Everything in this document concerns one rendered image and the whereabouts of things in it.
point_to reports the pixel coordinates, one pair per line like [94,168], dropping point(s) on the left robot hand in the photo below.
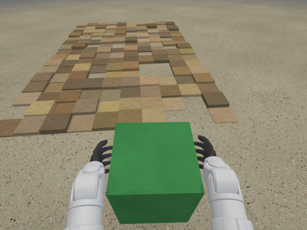
[98,151]

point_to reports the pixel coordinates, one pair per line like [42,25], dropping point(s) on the right robot hand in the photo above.
[208,149]

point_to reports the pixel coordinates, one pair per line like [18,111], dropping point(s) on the right robot forearm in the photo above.
[225,196]

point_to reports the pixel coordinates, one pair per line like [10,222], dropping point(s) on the carton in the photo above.
[154,174]

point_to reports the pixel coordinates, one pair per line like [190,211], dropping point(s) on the left robot forearm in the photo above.
[86,198]

